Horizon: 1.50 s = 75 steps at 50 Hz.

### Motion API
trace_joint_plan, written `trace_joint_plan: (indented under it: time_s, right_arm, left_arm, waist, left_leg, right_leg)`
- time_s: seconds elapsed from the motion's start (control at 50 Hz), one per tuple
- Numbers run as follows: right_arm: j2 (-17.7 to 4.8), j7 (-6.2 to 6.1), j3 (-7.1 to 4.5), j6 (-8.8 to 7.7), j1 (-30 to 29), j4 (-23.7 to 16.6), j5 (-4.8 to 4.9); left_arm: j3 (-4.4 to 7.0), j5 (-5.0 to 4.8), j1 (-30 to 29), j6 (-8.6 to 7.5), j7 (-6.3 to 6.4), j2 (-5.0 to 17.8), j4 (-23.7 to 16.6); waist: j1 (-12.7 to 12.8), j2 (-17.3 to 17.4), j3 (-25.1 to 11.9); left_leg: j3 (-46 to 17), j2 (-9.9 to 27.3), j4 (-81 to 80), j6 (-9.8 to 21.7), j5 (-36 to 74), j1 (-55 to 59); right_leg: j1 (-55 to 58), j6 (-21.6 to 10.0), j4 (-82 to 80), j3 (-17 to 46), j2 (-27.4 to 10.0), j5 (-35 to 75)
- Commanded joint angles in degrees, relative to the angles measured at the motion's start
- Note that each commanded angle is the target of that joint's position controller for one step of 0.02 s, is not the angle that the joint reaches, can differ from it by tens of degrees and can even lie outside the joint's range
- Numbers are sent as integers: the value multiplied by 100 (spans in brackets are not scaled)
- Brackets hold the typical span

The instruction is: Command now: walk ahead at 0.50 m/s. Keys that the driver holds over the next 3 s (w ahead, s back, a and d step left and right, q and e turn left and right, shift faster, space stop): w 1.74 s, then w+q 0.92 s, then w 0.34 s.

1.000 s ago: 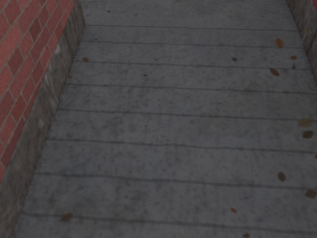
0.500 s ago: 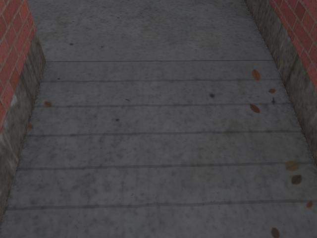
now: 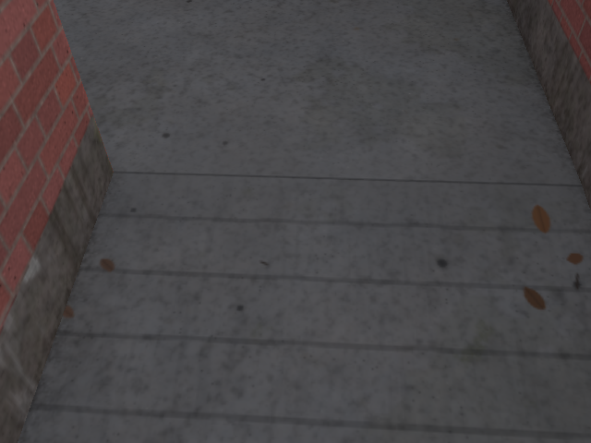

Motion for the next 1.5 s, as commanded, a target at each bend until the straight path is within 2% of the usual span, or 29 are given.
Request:
trace_joint_plan:
  time_s: [0.02, 0.12, 0.18, 0.2, 0.22, 0.24, 0.26, 0.3, 0.34, 0.46, 0.66, 0.72, 0.74, 0.76, 0.78, 0.8, 0.82, 0.86, 1.0, 1.18, 1.22, 1.26, 1.28, 1.3, 1.32, 1.34, 1.36, 1.4, 1.5]
  right_arm:
    - [-137, 57, 17, -69, -619, -365, 29]
    - [-218, 218, 37, -148, -971, -533, 76]
    - [-810, 219, -282, -199, 887, -21, 39]
    - [-1364, 164, -450, -191, 1967, 202, 3]
    - [-1769, 160, -518, -150, 2382, 354, 30]
    - [-1243, 117, -360, -179, 2257, 294, -24]
    - [-936, 79, -266, -226, 1643, 197, -26]
    - [-444, 102, -99, -262, 815, 84, -109]
    - [-232, 127, -14, -285, 774, 201, -149]
    - [-588, 0, -1, -265, 1393, 383, -124]
    - [-837, -96, -106, -48, 1975, 547, 23]
    - [-741, -154, -71, 15, 1634, 483, 39]
    - [-496, -147, 41, 6, 1747, 304, -79]
    - [309, -35, 244, -150, 2351, 238, -92]
    - [-387, 29, 48, -297, 1689, 260, 106]
    - [-658, 57, -32, -376, 1013, 10, 239]
    - [-645, 18, -29, -386, 710, -79, 190]
    - [-480, -33, -73, -242, 909, -27, 91]
    - [-260, -31, -52, -20, 253, -200, -28]
    - [-204, 188, 43, -116, -992, -530, 73]
    - [-411, 230, -49, -159, -514, -464, 52]
    - [-1028, 187, -374, -181, 1416, 117, 31]
    - [-1702, 128, -528, -144, 2208, 260, -28]
    - [-1513, 107, -449, -113, 2416, 310, -5]
    - [-1129, 86, -314, -173, 1845, 213, -22]
    - [-821, 74, -219, -194, 1310, 92, -40]
    - [-561, 101, -128, -214, 899, 62, -79]
    - [-244, 137, -5, -264, 658, 143, -210]
    - [-729, -3, -93, -267, 1215, 417, -139]
  left_arm:
    - [179, -48, 2, -45, 76, 978, -295]
    - [249, -102, 212, 98, 79, 1061, -149]
    - [221, -126, -131, 160, 131, 1001, -202]
    - [116, -25, -50, 155, 127, 783, -363]
    - [-101, 16, 550, 8, 11, -33, -442]
    - [79, -162, -66, -149, -56, 596, -405]
    - [163, -314, -708, -237, -90, 885, -643]
    - [191, -196, -1105, -211, -19, 828, -756]
    - [184, -136, -622, -27, -6, 613, -641]
    - [181, -15, -1317, 145, 4, 536, -875]
    - [83, -167, -2639, 17, -237, 483, -1261]
    - [427, -125, -671, -33, -236, 1115, -711]
    - [588, -94, 367, -16, -176, 1689, -510]
    - [631, -118, 656, 15, -187, 2054, -394]
    - [480, -69, 462, -22, -150, 1513, -463]
    - [378, -63, -130, -66, -111, 1182, -551]
    - [285, -34, -628, -84, -114, 936, -648]
    - [155, 67, -1060, -118, -155, 510, -598]
    - [185, 13, -432, -106, 0, 856, -343]
    - [263, -105, 169, 65, 68, 1074, -168]
    - [293, -127, -3, 113, 89, 1131, -167]
    - [207, -111, -201, 153, 137, 937, -259]
    - [23, -6, 386, 77, 65, 322, -426]
    - [11, -48, 136, -80, -13, 293, -404]
    - [174, -254, -452, -197, -74, 800, -537]
    - [182, -314, -930, -241, -75, 867, -715]
    - [201, -240, -1090, -213, -41, 835, -746]
    - [244, -177, -739, -34, 27, 671, -654]
    - [244, -67, -1214, 66, 71, 529, -746]
  waist:
    - [-42, -500, 558]
    - [-10, -779, 745]
    - [-991, -901, -301]
    - [-1288, -70, -1227]
    - [-881, 1572, -2079]
    - [-1114, 1040, -1898]
    - [-995, 767, -1000]
    - [-571, 90, -298]
    - [-198, 283, -142]
    - [-255, 187, 372]
    - [-597, 532, 761]
    - [431, 586, -337]
    - [676, -393, -1282]
    - [244, -1962, -2120]
    - [477, -1306, -1769]
    - [363, -1035, -874]
    - [159, -523, -516]
    - [-319, -625, -150]
    - [-332, -474, 381]
    - [28, -728, 724]
    - [-331, -934, 494]
    - [-1187, -675, -667]
    - [-1027, 784, -1671]
    - [-1102, 1364, -2197]
    - [-1044, 931, -1358]
    - [-878, 548, -775]
    - [-650, 179, -353]
    - [-225, 448, -28]
    - [-163, 191, 346]
  left_leg:
    - [223, -124, -856, -89, 257, 96]
    - [482, -370, -1794, 182, -608, 579]
    - [753, -898, -2150, 595, -847, 3208]
    - [-674, 188, -2149, 1019, -984, 5251]
    - [-3803, 1510, -3347, 1983, -2704, 6945]
    - [-4458, 1461, -4066, 1818, -3518, 6723]
    - [-3576, 1329, -3995, 1515, -3262, 5964]
    - [-2155, 921, -4209, 1255, -2092, 4217]
    - [-1429, 623, -4448, 1166, -1604, 3537]
    - [-588, 543, -4835, 1314, -884, 3469]
    - [3, 789, -4654, 1032, -235, 4586]
    - [502, 432, -2431, 666, 2409, 4253]
    - [662, 42, -360, 397, 911, 2826]
    - [135, -1099, 1485, 79, -2926, 795]
    - [-647, -908, 2428, 171, -2971, 50]
    - [-497, -543, 2645, 325, -2508, -422]
    - [-365, -200, 2403, 389, -1920, -150]
    - [-368, 102, 1905, 426, -1325, 626]
    - [-113, 129, 632, 17, -221, -92]
    - [447, -328, -1712, 116, -506, 611]
    - [636, -575, -1973, 348, -946, 1385]
    - [350, -599, -2109, 702, -852, 4151]
    - [-2182, 994, -2476, 1562, -1688, 6510]
    - [-4542, 1558, -3978, 1952, -3281, 6896]
    - [-4003, 1444, -4115, 1626, -3559, 6243]
    - [-3135, 1257, -4020, 1397, -3222, 5405]
    - [-2363, 1036, -4179, 1273, -2598, 4438]
    - [-1414, 592, -4432, 1110, -1906, 3468]
    - [-762, 600, -4828, 1224, -1208, 3403]
  right_leg:
    - [-136, -871, -811, 753, -1498, 723]
    - [658, -802, -479, 585, -1777, 1261]
    - [334, -465, 1611, 109, -1424, 4012]
    - [-1053, -202, 3593, -64, -1069, 2749]
    - [-3197, 153, 5547, 340, 92, -1216]
    - [-3953, 58, 6545, 1218, -27, -1561]
    - [-4460, -83, 6817, 1108, -380, -1131]
    - [-3865, -161, 6256, 907, -923, -189]
    - [-3276, -143, 6062, 929, -1084, 78]
    - [-4187, 278, 5088, 682, -1110, 1110]
    - [-3333, 89, 2398, 57, -586, 774]
    - [-648, -352, 2056, -137, -112, 548]
    - [1355, -792, 2002, 1469, -1314, 362]
    - [2883, -1754, 683, 4629, -2549, -1417]
    - [2521, -1549, 26, 5058, -2458, -2242]
    - [1731, -1238, 138, 4124, -2306, -1963]
    - [818, -1075, 84, 3295, -2090, -1256]
    - [-403, -869, -201, 2194, -1640, -475]
    - [-579, -1006, -695, 1132, -1499, 466]
    - [478, -815, -556, 596, -1740, 1006]
    - [631, -720, 49, 488, -1784, 2241]
    - [-265, -336, 2368, -8, -1279, 3552]
    - [-2451, 68, 4757, -55, -542, 1400]
    - [-3603, 129, 6067, 755, 129, -1563]
    - [-4283, -1, 6783, 1162, -248, -1345]
    - [-4425, -137, 6811, 976, -600, -881]
    - [-4122, -160, 6481, 859, -863, -387]
    - [-3429, -170, 5986, 902, -1050, 62]
    - [-4088, 176, 5205, 746, -1051, 934]
Next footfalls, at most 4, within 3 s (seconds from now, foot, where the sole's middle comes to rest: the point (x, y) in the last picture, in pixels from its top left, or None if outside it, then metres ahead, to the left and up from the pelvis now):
0.18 left None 0.30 0.16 -0.76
0.72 right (376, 413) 0.59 -0.10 -0.73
1.26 left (272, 297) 0.87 0.15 -0.71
1.80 right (369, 206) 1.18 -0.10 -0.69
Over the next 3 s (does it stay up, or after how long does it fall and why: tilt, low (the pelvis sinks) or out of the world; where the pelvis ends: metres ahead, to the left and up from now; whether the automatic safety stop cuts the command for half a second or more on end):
stays up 1.68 0.19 0.09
